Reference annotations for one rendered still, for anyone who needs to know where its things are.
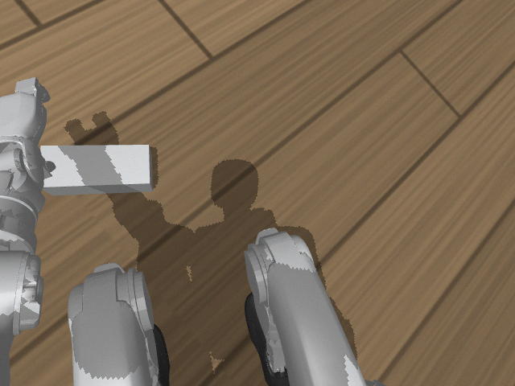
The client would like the left robot foot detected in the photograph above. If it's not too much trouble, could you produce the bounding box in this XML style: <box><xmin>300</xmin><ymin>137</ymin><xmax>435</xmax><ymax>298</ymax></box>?
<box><xmin>153</xmin><ymin>324</ymin><xmax>170</xmax><ymax>386</ymax></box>

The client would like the right robot foot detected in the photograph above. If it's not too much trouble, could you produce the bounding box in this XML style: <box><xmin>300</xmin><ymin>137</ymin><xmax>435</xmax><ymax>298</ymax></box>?
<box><xmin>245</xmin><ymin>293</ymin><xmax>290</xmax><ymax>386</ymax></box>

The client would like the carton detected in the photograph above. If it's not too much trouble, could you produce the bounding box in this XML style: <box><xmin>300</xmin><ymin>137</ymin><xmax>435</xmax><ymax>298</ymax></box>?
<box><xmin>40</xmin><ymin>145</ymin><xmax>153</xmax><ymax>195</ymax></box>

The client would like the left robot arm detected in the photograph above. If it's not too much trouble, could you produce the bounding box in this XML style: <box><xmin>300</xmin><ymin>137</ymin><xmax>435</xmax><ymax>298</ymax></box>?
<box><xmin>0</xmin><ymin>136</ymin><xmax>45</xmax><ymax>386</ymax></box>

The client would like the left robot hand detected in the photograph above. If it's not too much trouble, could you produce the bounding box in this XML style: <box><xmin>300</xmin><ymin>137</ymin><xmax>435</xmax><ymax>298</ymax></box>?
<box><xmin>0</xmin><ymin>77</ymin><xmax>56</xmax><ymax>179</ymax></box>

